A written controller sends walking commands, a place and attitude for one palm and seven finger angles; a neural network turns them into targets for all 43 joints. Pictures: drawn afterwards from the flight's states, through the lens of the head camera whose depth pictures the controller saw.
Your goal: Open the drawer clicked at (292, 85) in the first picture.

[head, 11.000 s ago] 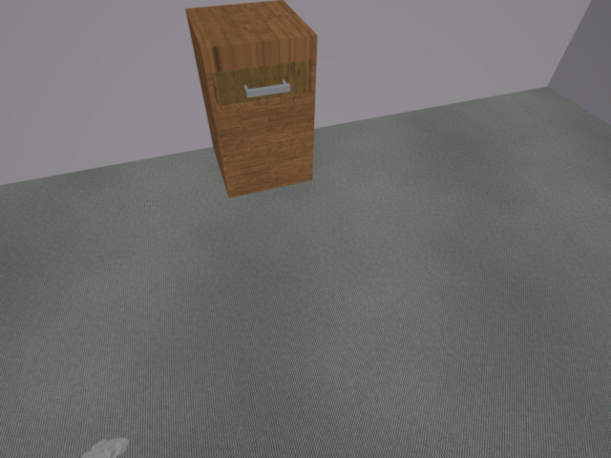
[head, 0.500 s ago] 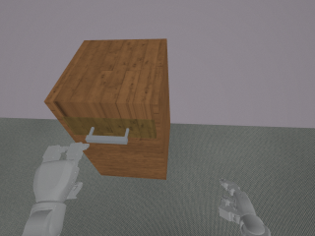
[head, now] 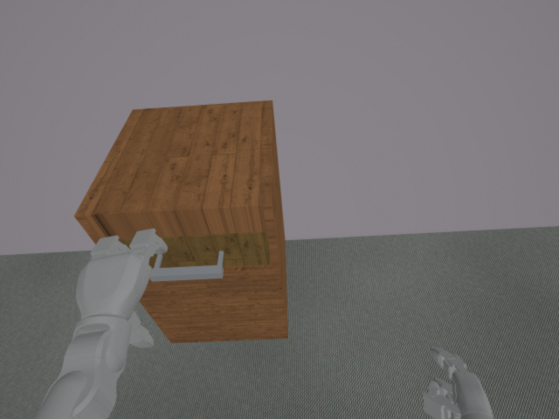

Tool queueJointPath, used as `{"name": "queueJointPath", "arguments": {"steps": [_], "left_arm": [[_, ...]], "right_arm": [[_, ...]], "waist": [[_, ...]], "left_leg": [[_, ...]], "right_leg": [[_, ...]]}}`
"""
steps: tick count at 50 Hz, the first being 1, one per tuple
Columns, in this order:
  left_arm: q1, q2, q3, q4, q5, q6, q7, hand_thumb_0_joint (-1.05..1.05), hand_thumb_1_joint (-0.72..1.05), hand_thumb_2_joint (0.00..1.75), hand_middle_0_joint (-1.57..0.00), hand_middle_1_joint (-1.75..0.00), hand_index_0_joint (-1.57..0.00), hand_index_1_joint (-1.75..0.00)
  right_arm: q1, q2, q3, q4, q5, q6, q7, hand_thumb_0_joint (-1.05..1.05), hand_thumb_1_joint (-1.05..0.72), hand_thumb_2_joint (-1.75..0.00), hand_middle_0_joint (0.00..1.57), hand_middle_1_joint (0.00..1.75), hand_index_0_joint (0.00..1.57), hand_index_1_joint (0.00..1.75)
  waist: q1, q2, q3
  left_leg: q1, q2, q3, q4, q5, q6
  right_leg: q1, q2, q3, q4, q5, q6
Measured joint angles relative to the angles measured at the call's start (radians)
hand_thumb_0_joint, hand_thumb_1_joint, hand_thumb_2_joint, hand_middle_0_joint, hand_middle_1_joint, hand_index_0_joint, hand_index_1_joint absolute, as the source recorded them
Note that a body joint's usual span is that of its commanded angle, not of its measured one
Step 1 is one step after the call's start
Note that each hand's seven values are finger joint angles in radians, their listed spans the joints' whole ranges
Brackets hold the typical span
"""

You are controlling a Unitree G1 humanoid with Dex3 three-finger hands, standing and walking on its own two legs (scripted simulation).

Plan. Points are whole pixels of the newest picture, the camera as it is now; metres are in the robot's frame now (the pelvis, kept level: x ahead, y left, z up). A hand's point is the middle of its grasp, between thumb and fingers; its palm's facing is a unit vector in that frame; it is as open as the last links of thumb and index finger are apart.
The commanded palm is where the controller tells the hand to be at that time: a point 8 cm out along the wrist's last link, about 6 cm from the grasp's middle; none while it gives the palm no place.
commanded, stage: raise the hand with hooked fingers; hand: left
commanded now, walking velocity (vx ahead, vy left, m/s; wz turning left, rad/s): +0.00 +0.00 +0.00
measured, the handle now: (188, 265) +0.49 +0.30 -0.21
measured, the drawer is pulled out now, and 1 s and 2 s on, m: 0.00 0.00 0.00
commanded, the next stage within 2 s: move the hooked fingers above the handle in 0.64 s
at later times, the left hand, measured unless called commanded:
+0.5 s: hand (119, 273) +0.29 +0.26 +0.07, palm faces -0.03 -0.09 -1.00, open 13.8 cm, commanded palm +0.27 +0.27 +0.14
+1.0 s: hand (139, 277) +0.31 +0.26 +0.04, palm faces -0.08 -0.08 -0.99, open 13.8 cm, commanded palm +0.30 +0.27 +0.10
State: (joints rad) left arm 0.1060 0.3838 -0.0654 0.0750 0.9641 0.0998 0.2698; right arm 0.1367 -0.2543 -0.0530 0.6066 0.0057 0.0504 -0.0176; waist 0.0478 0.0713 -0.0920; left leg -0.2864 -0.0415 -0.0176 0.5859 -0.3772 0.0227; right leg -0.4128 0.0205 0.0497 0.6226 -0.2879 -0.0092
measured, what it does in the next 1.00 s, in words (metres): stands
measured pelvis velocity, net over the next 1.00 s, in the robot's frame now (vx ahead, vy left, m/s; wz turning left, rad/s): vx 0.00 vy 0.00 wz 0.02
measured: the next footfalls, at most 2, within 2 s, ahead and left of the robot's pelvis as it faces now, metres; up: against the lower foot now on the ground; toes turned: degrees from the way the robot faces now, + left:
none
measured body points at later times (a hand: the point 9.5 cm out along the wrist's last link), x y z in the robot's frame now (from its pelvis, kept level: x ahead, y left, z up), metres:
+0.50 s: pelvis +0.00 +0.03 +0.01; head +0.01 +0.00 +0.46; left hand +0.29 +0.27 +0.13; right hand +0.17 -0.19 -0.10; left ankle -0.05 +0.11 -0.73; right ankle +0.02 -0.11 -0.73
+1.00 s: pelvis +0.00 +0.00 +0.01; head +0.04 -0.02 +0.46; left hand +0.31 +0.26 +0.09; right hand +0.20 -0.23 -0.09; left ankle -0.05 +0.11 -0.73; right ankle +0.02 -0.11 -0.73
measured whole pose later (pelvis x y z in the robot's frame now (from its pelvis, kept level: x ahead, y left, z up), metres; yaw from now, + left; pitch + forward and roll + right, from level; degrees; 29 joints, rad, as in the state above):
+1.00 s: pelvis +0.00 +0.00 +0.01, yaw +1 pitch +6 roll +0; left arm -0.12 0.45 -0.04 0.30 1.00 -0.07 0.13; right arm 0.15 -0.24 -0.03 0.59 0.01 0.07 -0.02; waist 0.06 0.04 -0.05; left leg -0.26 -0.03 -0.04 0.48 -0.32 0.02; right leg -0.37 0.02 0.03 0.50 -0.23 -0.01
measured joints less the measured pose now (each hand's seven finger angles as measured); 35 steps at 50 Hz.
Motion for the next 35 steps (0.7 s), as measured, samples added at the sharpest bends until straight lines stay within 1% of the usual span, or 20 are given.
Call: {"name": "queueJointPath", "arguments": {"steps": [3,7,10,14,17,21,25,29,32,35], "left_arm": [[-0.056,0.01,-0.03,0.018,0.012,0.004,-0.053,0.0,-0.42,0.33,-0.32,-1.15,-0.32,-1.15],[-0.126,0.029,-0.043,0.044,0.028,-0.011,-0.098,0.0,-0.46,0.32,-0.32,-1.18,-0.32,-1.18],[-0.175,0.045,-0.042,0.065,0.027,-0.018,-0.125,0.0,-0.48,0.31,-0.32,-1.19,-0.32,-1.19],[-0.237,0.063,-0.039,0.095,0.015,-0.024,-0.162,0.0,-0.49,0.3,-0.32,-1.19,-0.32,-1.2],[-0.252,0.067,-0.028,0.107,0.004,-0.032,-0.19,0.0,-0.49,0.3,-0.32,-1.2,-0.32,-1.2],[-0.223,0.064,-0.019,0.093,-0.004,-0.059,-0.219,0.0,-0.49,0.3,-0.32,-1.2,-0.32,-1.2],[-0.177,0.063,-0.019,0.05,0.002,-0.109,-0.21,0.0,-0.49,0.3,-0.32,-1.2,-0.32,-1.2],[-0.158,0.069,-0.01,0.019,0.007,-0.144,-0.162,0.0,-0.49,0.3,-0.32,-1.2,-0.32,-1.2],[-0.169,0.074,0.004,0.022,0.007,-0.131,-0.129,0.0,-0.49,0.3,-0.32,-1.2,-0.32,-1.2],[-0.188,0.073,0.013,0.038,-0.001,-0.093,-0.116,0.0,-0.49,0.3,-0.32,-1.2,-0.32,-1.2]], "right_arm": [[-0.011,0.022,0.027,-0.017,0.004,0.0,-0.004,0.01,-0.9,-0.9,0.19,0.3,0.2,0.3],[-0.016,0.046,0.052,-0.031,0.007,0.001,-0.003,0.01,-0.9,-0.9,0.2,0.3,0.2,0.3],[-0.013,0.057,0.064,-0.032,0.01,0.003,-0.001,0.01,-0.9,-0.9,0.2,0.3,0.2,0.3],[0.002,0.059,0.071,-0.025,0.014,0.009,0.002,0.01,-0.9,-0.9,0.2,0.3,0.2,0.3],[0.019,0.054,0.07,-0.019,0.015,0.016,0.01,0.01,-0.9,-0.9,0.2,0.3,0.2,0.3],[0.047,0.04,0.061,-0.016,0.009,0.025,0.021,0.01,-0.9,-0.9,0.2,0.3,0.2,0.3],[0.071,0.024,0.042,-0.006,0.001,0.026,0.025,0.01,-0.9,-0.9,0.2,0.3,0.2,0.3],[0.081,0.014,0.026,0.013,0.0,0.025,0.021,0.01,-0.9,-0.9,0.2,0.3,0.2,0.3],[0.075,0.01,0.018,0.023,0.004,0.025,0.022,0.01,-0.9,-0.9,0.2,0.3,0.2,0.3],[0.063,0.008,0.015,0.025,0.009,0.026,0.024,0.01,-0.9,-0.9,0.2,0.3,0.2,0.3]], "waist": [[0.009,-0.008,0.013],[0.022,-0.012,0.03],[0.029,-0.011,0.039],[0.034,-0.004,0.048],[0.032,0.0,0.049],[0.026,0.002,0.053],[0.025,0.002,0.062],[0.029,-0.001,0.063],[0.03,-0.001,0.061],[0.028,0.003,0.054]], "left_leg": [[0.037,-0.007,-0.001,-0.03,0.019,0.007],[0.075,-0.013,-0.006,-0.061,0.039,0.014],[0.094,-0.017,-0.01,-0.082,0.052,0.02],[0.108,-0.024,-0.015,-0.107,0.067,0.026],[0.111,-0.026,-0.014,-0.124,0.076,0.031],[0.11,-0.028,-0.011,-0.14,0.082,0.034],[0.106,-0.027,-0.011,-0.145,0.081,0.035],[0.1,-0.025,-0.014,-0.145,0.078,0.032],[0.094,-0.023,-0.017,-0.144,0.077,0.028],[0.091,-0.019,-0.02,-0.145,0.076,0.024]], "right_leg": [[0.041,-0.008,0.0,-0.034,0.018,0.007],[0.087,-0.016,-0.002,-0.077,0.041,0.012],[0.112,-0.022,-0.006,-0.106,0.055,0.014],[0.133,-0.029,-0.01,-0.14,0.071,0.016],[0.137,-0.033,-0.009,-0.16,0.081,0.018],[0.135,-0.035,-0.005,-0.177,0.088,0.021],[0.133,-0.034,-0.005,-0.184,0.089,0.02],[0.127,-0.032,-0.008,-0.183,0.085,0.021],[0.12,-0.03,-0.012,-0.179,0.082,0.021],[0.117,-0.027,-0.015,-0.18,0.081,0.023]]}}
